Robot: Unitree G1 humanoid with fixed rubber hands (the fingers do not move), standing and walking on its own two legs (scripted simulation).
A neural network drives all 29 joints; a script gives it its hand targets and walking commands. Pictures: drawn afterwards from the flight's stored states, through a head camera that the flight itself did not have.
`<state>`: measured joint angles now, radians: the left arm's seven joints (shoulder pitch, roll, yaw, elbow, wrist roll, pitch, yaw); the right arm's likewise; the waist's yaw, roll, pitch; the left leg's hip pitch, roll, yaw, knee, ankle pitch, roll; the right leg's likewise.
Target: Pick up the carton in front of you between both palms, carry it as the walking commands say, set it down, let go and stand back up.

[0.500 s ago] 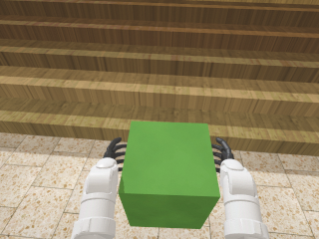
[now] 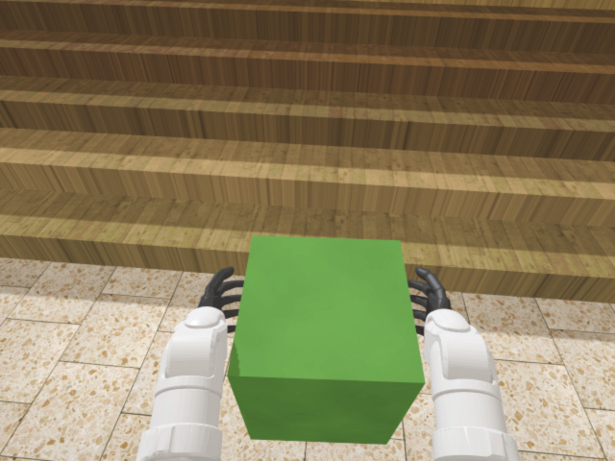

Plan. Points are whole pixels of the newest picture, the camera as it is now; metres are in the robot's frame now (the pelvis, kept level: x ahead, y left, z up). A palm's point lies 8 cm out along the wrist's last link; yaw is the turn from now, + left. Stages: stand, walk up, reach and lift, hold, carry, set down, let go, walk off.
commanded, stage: hold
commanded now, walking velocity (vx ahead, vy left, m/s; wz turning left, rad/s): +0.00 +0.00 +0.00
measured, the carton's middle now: (322, 344) +0.30 +0.00 -0.03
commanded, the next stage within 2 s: carry in 0.28 s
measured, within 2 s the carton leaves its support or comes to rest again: neither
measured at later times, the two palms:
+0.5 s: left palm (221, 298) +0.31 +0.14 +0.06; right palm (443, 303) +0.31 -0.16 +0.06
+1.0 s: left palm (270, 190) +0.53 +0.09 +0.08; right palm (440, 197) +0.53 -0.21 +0.07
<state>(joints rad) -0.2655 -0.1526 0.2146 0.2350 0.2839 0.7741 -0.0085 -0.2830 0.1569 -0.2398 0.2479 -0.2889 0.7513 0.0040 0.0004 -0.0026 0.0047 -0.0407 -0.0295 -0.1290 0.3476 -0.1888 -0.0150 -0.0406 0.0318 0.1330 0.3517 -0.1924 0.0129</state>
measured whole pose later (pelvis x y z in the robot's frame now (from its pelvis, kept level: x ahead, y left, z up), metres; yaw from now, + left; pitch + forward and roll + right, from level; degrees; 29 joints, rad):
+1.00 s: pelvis +0.26 -0.05 -0.02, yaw +1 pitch +4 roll -1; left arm -0.19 -0.14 0.10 -0.34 0.10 1.22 0.09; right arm -0.19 0.13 -0.14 -0.37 -0.09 1.22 -0.11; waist -0.03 0.05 -0.11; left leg -0.11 0.12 0.12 0.63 -0.49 -0.04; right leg -0.45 -0.02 -0.23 0.56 -0.16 -0.06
